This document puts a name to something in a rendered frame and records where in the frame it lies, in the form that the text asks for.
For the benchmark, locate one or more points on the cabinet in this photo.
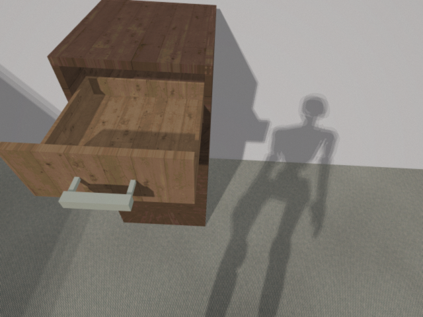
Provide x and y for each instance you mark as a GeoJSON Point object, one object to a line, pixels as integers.
{"type": "Point", "coordinates": [147, 40]}

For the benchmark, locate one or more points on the handle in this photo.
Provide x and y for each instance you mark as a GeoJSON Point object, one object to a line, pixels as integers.
{"type": "Point", "coordinates": [100, 201]}

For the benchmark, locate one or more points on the drawer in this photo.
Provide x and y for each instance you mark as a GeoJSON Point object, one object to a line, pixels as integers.
{"type": "Point", "coordinates": [114, 130]}

